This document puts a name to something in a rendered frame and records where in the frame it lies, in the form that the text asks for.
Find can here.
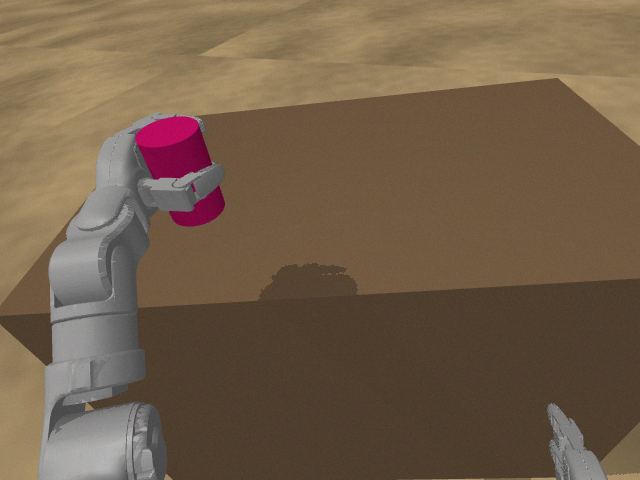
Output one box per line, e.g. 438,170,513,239
135,116,225,227

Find left robot hand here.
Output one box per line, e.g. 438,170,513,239
95,112,225,218

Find left robot arm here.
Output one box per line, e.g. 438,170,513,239
38,186,167,480

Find right robot hand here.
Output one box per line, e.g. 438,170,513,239
547,403,608,480

